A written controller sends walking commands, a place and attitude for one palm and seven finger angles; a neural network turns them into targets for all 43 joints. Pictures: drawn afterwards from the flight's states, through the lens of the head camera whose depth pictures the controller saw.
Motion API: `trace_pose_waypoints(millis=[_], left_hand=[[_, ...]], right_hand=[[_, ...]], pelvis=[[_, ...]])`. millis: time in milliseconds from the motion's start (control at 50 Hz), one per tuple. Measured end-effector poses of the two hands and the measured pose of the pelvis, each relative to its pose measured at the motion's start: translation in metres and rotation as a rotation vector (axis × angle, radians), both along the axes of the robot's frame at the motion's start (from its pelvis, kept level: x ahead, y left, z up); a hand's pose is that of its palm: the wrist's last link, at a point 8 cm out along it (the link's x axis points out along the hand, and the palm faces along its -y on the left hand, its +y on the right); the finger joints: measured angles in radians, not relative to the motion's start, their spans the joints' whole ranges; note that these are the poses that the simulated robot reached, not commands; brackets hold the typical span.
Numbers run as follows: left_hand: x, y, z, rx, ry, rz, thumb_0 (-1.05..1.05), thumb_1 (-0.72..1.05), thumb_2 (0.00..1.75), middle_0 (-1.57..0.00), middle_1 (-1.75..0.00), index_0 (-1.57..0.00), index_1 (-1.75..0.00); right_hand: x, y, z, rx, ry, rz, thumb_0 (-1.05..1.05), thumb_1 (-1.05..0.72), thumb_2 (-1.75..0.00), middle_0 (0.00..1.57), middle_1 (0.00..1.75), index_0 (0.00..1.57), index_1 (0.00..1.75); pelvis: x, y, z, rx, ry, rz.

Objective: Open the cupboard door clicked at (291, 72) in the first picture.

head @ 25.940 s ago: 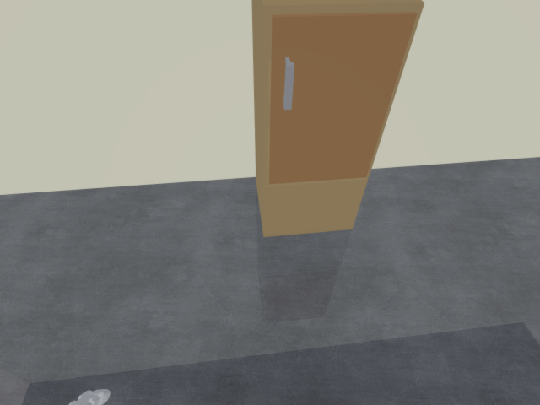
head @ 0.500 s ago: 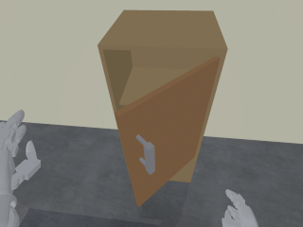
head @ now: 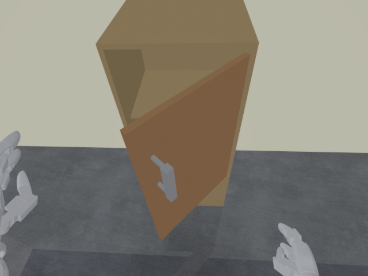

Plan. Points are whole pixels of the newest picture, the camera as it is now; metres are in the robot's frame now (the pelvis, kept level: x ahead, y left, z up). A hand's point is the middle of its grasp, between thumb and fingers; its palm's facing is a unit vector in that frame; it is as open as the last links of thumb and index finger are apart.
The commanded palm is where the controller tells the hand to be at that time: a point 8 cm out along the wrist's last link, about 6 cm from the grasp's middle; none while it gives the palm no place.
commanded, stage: step back with the hand held close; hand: left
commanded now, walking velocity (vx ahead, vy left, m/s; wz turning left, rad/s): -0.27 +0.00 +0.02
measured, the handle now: (163, 178) +0.33 +0.09 +0.01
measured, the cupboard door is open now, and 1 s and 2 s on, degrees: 48 48 48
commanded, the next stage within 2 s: stop stepping back and stand still in 0.98 s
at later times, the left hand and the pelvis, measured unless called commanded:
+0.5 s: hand out of the picture +0.11 +0.30 +0.15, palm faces +0.47 -0.73 -0.49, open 7.4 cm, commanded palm +0.05 +0.33 +0.17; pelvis -0.08 +0.03 -0.02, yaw +2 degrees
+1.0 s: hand out of the picture +0.02 +0.28 +0.15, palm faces +0.46 -0.76 -0.46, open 7.4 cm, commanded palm -0.03 +0.31 +0.17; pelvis -0.19 +0.01 -0.03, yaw -2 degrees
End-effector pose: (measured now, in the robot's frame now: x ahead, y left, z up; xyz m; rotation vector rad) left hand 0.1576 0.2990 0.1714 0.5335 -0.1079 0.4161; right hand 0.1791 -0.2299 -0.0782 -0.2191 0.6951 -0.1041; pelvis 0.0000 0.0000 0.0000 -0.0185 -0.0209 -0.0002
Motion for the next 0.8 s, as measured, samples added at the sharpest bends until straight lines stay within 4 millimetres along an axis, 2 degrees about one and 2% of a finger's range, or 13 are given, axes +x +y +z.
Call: trace_pose_waypoints(millis=[100,220,360,520,680,800], left_hand=[[-0.004,-0.001,-0.009,0.005,0.058,-0.057,0.01,0.89,0.9,-0.21,-0.31,-0.21,-0.3],[-0.018,0.014,-0.006,0.034,0.015,-0.077,0.01,0.89,0.9,-0.21,-0.31,-0.22,-0.3],[-0.049,0.029,-0.002,0.063,-0.067,-0.067,0.01,0.89,0.9,-0.21,-0.31,-0.21,-0.3],[-0.095,0.036,-0.001,0.1,-0.144,0.002,0.01,0.89,0.9,-0.21,-0.31,-0.21,-0.3],[-0.124,0.028,-0.006,0.038,-0.185,-0.023,0.01,0.89,0.9,-0.21,-0.31,-0.21,-0.3],[-0.138,0.035,0.007,0.119,-0.207,-0.064,0.01,0.89,0.9,-0.21,-0.31,-0.21,-0.3]], right_hand=[[-0.018,-0.007,0.0,-0.027,0.029,-0.062,0.02,-0.9,-0.9,0.2,0.3,0.2,0.3],[-0.042,-0.002,0.005,-0.057,0.042,-0.096,0.02,-0.9,-0.9,0.2,0.3,0.2,0.3],[-0.066,0.016,0.008,-0.066,0.005,-0.067,0.02,-0.9,-0.9,0.2,0.3,0.2,0.3],[-0.088,0.035,-0.006,-0.034,-0.012,0.011,0.02,-0.9,-0.9,0.2,0.3,0.2,0.3],[-0.119,0.034,-0.009,-0.06,0.011,0.032,0.02,-0.9,-0.9,0.2,0.3,0.2,0.3],[-0.147,0.033,-0.01,-0.078,0.007,0.002,0.02,-0.9,-0.9,0.2,0.3,0.2,0.3]], pelvis=[[-0.01,0.008,-0.001,0.005,0.018,-0.013],[-0.027,0.017,-0.005,0.004,0.016,-0.017],[-0.053,0.029,-0.012,0.008,0.0,-0.011],[-0.082,0.027,-0.022,-0.005,-0.016,0.03],[-0.112,0.029,-0.024,-0.016,-0.012,0.037],[-0.138,0.032,-0.025,-0.051,-0.008,0.058]])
